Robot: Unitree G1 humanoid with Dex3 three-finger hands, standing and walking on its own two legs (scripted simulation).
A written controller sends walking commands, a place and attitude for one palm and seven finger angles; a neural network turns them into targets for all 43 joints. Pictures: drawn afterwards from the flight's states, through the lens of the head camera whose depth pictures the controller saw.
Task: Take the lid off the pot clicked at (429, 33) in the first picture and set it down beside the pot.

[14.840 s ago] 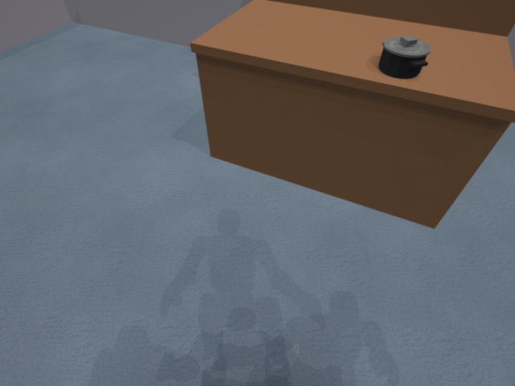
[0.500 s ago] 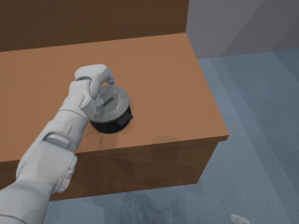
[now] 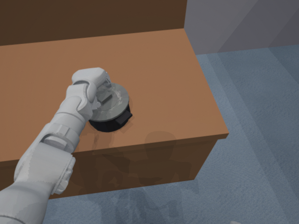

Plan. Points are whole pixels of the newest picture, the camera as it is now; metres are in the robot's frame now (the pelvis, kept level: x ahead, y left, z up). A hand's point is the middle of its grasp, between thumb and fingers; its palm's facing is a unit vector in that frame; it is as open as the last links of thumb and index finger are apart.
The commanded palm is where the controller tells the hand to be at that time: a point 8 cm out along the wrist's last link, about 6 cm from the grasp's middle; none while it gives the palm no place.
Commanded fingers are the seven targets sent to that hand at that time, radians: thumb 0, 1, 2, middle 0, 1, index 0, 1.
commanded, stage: lower the open fingers around the knob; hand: left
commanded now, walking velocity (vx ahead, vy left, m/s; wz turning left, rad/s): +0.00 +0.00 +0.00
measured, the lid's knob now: (102, 96) +0.50 +0.15 +0.03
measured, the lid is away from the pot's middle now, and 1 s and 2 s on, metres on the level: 0.00 0.00 0.01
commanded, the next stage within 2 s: close the fingers and squeeze the knob in 0.52 s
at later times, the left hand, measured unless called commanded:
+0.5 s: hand (100, 98) +0.47 +0.15 +0.05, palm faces -0.35 -0.07 -0.94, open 9.9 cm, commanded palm +0.46 +0.15 +0.11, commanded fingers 0.00 -0.26 1.39 -0.84 -0.08 -0.84 -0.08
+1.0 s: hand (100, 99) +0.47 +0.15 +0.05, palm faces -0.36 -0.08 -0.93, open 9.3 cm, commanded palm +0.46 +0.15 +0.11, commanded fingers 0.00 0.08 1.01 -0.59 -0.92 -0.59 -0.92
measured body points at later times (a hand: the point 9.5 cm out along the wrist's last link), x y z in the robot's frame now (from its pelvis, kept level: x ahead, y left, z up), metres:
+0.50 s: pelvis +0.00 +0.00 +0.00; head +0.07 -0.02 +0.44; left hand +0.48 +0.15 +0.10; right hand +0.07 -0.26 -0.15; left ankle -0.05 +0.09 -0.74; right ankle -0.01 -0.14 -0.74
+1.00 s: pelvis +0.00 -0.01 +0.00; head +0.07 -0.03 +0.44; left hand +0.48 +0.15 +0.10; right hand +0.06 -0.27 -0.14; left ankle -0.05 +0.09 -0.74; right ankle -0.01 -0.14 -0.74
